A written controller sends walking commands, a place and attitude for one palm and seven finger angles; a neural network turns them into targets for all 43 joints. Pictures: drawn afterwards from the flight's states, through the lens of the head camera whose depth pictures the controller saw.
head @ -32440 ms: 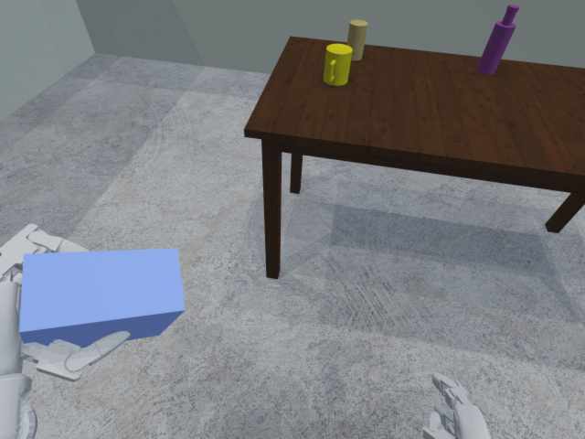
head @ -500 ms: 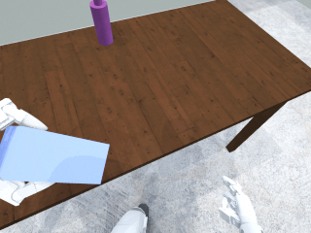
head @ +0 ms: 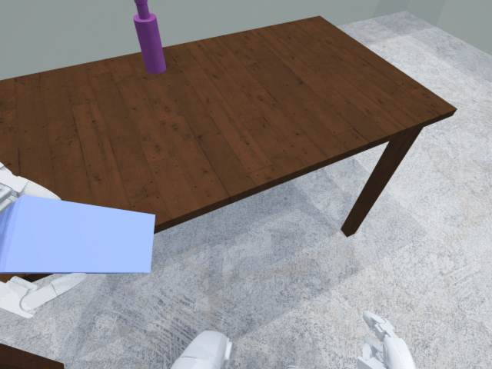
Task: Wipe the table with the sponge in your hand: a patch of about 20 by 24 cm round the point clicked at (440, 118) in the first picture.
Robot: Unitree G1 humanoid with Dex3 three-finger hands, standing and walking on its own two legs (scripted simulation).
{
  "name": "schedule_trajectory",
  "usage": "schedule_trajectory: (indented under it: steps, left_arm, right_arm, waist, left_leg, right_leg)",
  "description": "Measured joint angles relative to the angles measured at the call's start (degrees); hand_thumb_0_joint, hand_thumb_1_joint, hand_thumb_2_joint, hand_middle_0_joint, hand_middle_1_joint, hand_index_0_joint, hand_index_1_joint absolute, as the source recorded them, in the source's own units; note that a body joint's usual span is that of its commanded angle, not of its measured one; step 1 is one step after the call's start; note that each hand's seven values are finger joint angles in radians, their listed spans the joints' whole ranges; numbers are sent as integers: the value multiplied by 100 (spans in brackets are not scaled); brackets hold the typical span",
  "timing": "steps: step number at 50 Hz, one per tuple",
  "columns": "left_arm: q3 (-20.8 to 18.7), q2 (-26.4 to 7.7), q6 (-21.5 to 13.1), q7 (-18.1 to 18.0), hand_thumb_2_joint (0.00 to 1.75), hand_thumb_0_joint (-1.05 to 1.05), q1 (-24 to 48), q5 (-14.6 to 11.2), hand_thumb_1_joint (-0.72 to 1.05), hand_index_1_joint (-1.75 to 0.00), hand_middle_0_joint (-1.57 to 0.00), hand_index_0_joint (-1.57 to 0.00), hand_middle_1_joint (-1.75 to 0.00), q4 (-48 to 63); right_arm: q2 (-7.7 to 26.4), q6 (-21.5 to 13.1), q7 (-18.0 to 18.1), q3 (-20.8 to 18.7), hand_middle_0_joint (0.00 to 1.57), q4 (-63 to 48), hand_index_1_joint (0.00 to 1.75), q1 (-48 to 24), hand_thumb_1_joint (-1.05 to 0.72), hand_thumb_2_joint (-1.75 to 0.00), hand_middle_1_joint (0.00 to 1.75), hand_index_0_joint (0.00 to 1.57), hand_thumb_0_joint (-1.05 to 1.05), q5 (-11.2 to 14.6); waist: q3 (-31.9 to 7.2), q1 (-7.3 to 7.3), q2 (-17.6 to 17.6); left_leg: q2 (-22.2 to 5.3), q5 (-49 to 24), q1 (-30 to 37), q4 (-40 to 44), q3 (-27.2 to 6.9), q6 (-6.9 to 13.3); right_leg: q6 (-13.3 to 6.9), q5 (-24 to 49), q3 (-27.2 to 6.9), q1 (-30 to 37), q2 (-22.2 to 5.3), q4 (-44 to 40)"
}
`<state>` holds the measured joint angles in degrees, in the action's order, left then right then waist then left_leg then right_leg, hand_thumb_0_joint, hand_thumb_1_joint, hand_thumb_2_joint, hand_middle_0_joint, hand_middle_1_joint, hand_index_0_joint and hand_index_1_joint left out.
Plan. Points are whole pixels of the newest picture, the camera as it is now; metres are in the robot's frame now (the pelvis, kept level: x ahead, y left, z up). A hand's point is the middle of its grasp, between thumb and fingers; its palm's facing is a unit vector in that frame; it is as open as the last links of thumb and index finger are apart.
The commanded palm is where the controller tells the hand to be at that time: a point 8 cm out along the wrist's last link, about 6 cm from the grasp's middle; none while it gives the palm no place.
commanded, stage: stop stepping back and stand still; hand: left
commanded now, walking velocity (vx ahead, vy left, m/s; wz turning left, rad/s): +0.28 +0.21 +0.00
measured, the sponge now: (94, 244) +0.23 +0.20 +0.15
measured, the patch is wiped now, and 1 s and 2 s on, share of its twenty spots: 1.00 1.00 1.00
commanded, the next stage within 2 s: take the last steps up to it in 1.98 s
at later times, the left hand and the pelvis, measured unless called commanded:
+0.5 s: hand out of the picture +0.09 +0.27 +0.18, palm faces +0.37 -0.79 -0.49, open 10.6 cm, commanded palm +0.04 +0.31 +0.20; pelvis -0.12 +0.03 -0.01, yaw +2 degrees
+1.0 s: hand out of the picture +0.05 +0.27 +0.18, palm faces +0.49 -0.78 -0.40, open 10.6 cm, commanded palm -0.01 +0.29 +0.20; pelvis -0.15 +0.00 +0.01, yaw +4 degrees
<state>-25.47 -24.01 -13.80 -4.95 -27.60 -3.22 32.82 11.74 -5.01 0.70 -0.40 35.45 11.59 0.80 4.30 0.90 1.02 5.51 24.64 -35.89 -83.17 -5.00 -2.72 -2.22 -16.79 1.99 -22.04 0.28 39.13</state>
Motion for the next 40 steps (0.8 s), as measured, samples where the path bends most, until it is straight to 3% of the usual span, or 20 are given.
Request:
schedule_trajectory:
  steps: [3,5,8,10,12,13,14,16,18,21,23,25,28,29,31,33,35,38,40]
  left_arm:
    - [157,181,262,-187,99,0,35,95,-57,-129,-69,-73,-136,-363]
    - [209,200,360,-258,99,0,134,121,-57,-129,-69,-73,-136,-403]
    - [138,135,324,-296,99,0,192,116,-56,-129,-69,-73,-136,-110]
    - [-24,6,211,-322,99,0,176,110,-56,-129,-69,-73,-136,200]
    - [-271,-196,46,-344,99,0,191,137,-56,-129,-69,-73,-136,292]
    - [-348,-216,-5,-337,99,0,214,160,-56,-129,-69,-73,-136,205]
    - [-359,-169,-14,-305,99,0,288,186,-56,-129,-69,-73,-136,84]
    - [-244,-53,-77,-219,99,0,578,260,-56,-129,-69,-73,-136,-172]
    - [-80,-9,-72,-84,99,0,875,236,-56,-129,-69,-73,-136,-259]
    - [-30,66,-27,135,99,0,486,118,-56,-130,-69,-73,-136,-192]
    - [-31,80,45,217,99,0,115,91,-56,-130,-69,-73,-136,-226]
    - [-14,68,203,213,99,0,-19,123,-56,-130,-69,-73,-136,-260]
    - [8,85,388,62,99,0,103,162,-57,-129,-69,-73,-136,-171]
    - [13,103,402,-5,99,0,232,171,-57,-129,-69,-73,-136,-114]
    - [-20,48,335,-93,99,0,695,243,-56,-129,-69,-73,-136,-255]
    - [92,160,329,-89,99,0,991,279,-56,-129,-69,-73,-136,-514]
    - [213,255,314,-60,99,0,957,280,-56,-130,-69,-73,-136,-494]
    - [242,252,122,-1,99,0,413,184,-56,-130,-69,-73,-136,-143]
    - [126,138,34,18,99,0,-18,149,-56,-130,-69,-73,-136,40]
  right_arm:
    - [17,-18,48,-15,20,-50,30,174,-91,-90,30,20,2,-27]
    - [55,-128,84,-75,20,-48,30,231,-91,-90,30,20,2,-35]
    - [142,-255,121,-195,20,-63,30,187,-91,-90,30,20,2,-51]
    - [201,-285,158,-264,20,-128,30,109,-91,-90,30,20,2,-31]
    - [13,-253,210,-350,20,-34,30,-43,-91,-90,30,20,1,-18]
    - [-121,-225,235,-359,20,27,30,-80,-91,-90,30,20,1,-28]
    - [-201,-236,245,-356,20,38,29,-51,-91,-90,30,20,2,-62]
    - [-256,-298,177,-345,19,-31,29,106,-91,-90,30,20,1,-53]
    - [-223,-224,31,-293,19,-91,29,141,-91,-90,30,20,1,36]
    - [-145,25,-104,-148,20,-56,29,102,-91,-90,30,20,1,50]
    - [-171,144,-122,-83,20,20,30,117,-91,-90,30,20,1,49]
    - [-214,184,-94,-27,20,68,30,199,-91,-90,30,20,1,33]
    - [-204,53,-21,87,20,20,30,374,-91,-90,30,20,2,-10]
    - [-141,-51,8,108,20,-74,30,422,-91,-90,30,20,2,-16]
    - [-248,-169,26,63,20,-43,30,312,-91,-90,30,20,2,-47]
    - [-307,-178,-75,14,20,-20,30,331,-91,-90,30,20,2,-61]
    - [-323,-146,-181,14,20,-25,30,432,-91,-90,30,20,2,-41]
    - [-288,-48,-258,37,20,-79,30,589,-91,-90,30,20,1,-32]
    - [-251,26,-229,34,20,-134,30,666,-91,-90,30,20,1,-30]
  waist:
    - [-255,-171,147]
    - [-324,-236,244]
    - [-324,-295,363]
    - [-267,-307,413]
    - [-86,-113,790]
    - [-1,9,918]
    - [25,54,855]
    - [7,-131,495]
    - [180,-313,280]
    - [81,-330,61]
    - [-88,-306,27]
    - [-220,-215,89]
    - [-372,-31,213]
    - [-377,10,168]
    - [-148,51,532]
    - [-142,-128,550]
    - [-251,-338,421]
    - [-417,-507,150]
    - [-450,-474,-12]
  left_leg:
    - [-179,-279,580,20,144,-1]
    - [-331,-174,1070,711,197,65]
    - [-480,32,1859,2478,286,214]
    - [-559,-227,2550,4268,446,280]
    - [-376,560,3260,5401,789,12]
    - [-301,418,3455,5586,942,-43]
    - [-343,163,3499,5562,988,-54]
    - [-550,131,3182,4943,808,53]
    - [-540,88,2331,3153,531,315]
    - [-357,-112,1198,1016,348,403]
    - [-358,-358,765,619,441,362]
    - [-435,-334,752,1105,606,403]
    - [-536,-237,1476,3149,778,561]
    - [-575,23,1823,3867,750,582]
    - [-380,354,1960,3910,965,518]
    - [-317,82,1976,3906,885,452]
    - [-336,-182,1974,4127,670,423]
    - [-492,-446,1917,4515,405,416]
    - [-625,-545,1897,4671,336,351]
  right_leg:
    - [47,106,18,-225,-236,3]
    - [75,164,39,-427,-400,63]
    - [141,270,21,-823,-597,232]
    - [209,304,-27,-1133,-664,484]
    - [226,297,-338,-1321,-745,832]
    - [212,-18,-348,-1231,-691,980]
    - [189,-435,-207,-1058,-551,1063]
    - [-18,-719,129,-532,-225,701]
    - [-260,395,259,-343,-182,374]
    - [-300,248,233,-486,-68,500]
    - [-270,265,196,-586,-15,398]
    - [-234,317,307,-632,-94,214]
    - [-151,9,568,-781,-198,184]
    - [-92,-376,621,-950,-164,493]
    - [48,-934,165,-1289,-196,2017]
    - [126,-926,-120,-1385,62,3458]
    - [123,-641,-133,-1305,279,3974]
    - [86,-390,48,-951,392,3111]
    - [68,-476,203,-531,370,1923]
